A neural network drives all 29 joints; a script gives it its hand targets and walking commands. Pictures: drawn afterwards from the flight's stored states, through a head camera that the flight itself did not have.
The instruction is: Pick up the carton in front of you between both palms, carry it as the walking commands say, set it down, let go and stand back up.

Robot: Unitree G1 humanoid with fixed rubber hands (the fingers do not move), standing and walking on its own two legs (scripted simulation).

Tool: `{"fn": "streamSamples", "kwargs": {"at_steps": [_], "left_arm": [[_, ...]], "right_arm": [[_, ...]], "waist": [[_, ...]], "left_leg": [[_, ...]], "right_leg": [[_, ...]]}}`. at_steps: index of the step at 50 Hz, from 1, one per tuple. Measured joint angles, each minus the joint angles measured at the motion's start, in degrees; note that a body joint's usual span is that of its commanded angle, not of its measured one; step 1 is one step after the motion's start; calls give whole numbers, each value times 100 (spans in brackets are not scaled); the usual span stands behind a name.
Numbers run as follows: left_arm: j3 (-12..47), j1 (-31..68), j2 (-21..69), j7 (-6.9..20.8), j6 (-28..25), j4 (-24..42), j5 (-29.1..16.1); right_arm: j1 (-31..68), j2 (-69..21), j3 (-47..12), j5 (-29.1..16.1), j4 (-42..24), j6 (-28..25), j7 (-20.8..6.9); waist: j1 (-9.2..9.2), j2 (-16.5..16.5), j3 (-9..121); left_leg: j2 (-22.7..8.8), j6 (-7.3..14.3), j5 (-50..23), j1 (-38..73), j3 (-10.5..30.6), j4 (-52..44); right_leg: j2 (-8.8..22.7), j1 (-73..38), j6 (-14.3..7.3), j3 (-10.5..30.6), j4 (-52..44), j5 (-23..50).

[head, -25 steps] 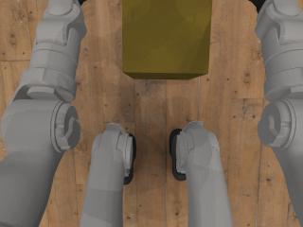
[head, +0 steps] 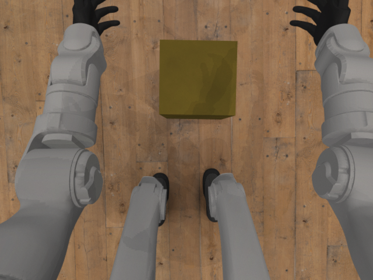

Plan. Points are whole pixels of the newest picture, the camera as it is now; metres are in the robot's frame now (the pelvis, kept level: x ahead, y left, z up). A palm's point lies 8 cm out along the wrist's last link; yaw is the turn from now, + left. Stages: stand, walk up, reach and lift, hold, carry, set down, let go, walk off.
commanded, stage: set down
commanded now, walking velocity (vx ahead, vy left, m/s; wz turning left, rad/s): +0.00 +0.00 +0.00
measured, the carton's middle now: (195, 86) +0.52 -0.04 -0.45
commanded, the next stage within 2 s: let go in 0.12 s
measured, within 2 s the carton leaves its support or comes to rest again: neither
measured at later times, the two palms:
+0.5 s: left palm (36, 67) +0.46 +0.17 +0.01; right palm out of the picture +0.45 -0.26 +0.01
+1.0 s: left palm out of the picture +0.29 +0.24 +0.11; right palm out of the picture +0.27 -0.23 +0.12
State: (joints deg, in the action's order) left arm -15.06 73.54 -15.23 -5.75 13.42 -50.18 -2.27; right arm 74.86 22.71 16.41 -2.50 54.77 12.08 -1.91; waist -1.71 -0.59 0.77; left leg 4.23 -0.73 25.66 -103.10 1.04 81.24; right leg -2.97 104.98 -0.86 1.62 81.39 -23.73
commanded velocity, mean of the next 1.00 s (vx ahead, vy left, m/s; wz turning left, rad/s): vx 0.00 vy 0.00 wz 0.00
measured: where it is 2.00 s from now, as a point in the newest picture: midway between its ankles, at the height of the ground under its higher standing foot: (186, 206)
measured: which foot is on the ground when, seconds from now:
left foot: down 0.00-1.00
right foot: down 0.00-1.00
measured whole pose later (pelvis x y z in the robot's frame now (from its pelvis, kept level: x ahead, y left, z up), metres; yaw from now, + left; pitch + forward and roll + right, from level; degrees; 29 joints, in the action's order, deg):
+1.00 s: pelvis +0.08 +0.01 +0.19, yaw -1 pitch +8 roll +0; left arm -4.0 -6.3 -11.4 2.0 0.8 -27.7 0.7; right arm -6.5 12.0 4.5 -0.3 28.8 0.3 -4.3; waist -0.4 0.1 -1.6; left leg 3.0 1.5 15.0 -22.3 3.2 29.2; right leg -2.0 23.2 -0.4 2.6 28.3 -13.4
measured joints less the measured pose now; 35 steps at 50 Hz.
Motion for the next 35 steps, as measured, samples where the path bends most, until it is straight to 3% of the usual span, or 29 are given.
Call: {"fn": "streamSamples", "kwargs": {"at_steps": [12,19,24,35], "left_arm": [[-203,-562,229,165,-167,214,427],[7,-2088,478,225,-244,857,790],[189,-3322,552,357,-483,1229,727],[535,-5311,578,580,-1079,1415,642]], "right_arm": [[-559,-292,359,545,-162,-226,-120],[-2069,-571,58,849,-907,-282,-189],[-3288,-758,-163,759,-1324,-470,-191],[-5397,-1027,-576,434,-1741,-1014,-202]], "waist": [[43,-15,6],[58,-35,107],[26,-16,194],[42,101,453]], "left_leg": [[-53,-12,-560,1214,116,-1639],[-89,3,-738,2276,140,-2550],[-116,11,-823,3170,165,-3158],[-154,56,-924,4783,206,-4008]], "right_leg": [[-4,-1240,-20,10,-1662,551],[-5,-2290,-44,45,-2546,716],[-6,-3179,-62,55,-3133,786],[-1,-4820,-51,64,-4019,890]]}}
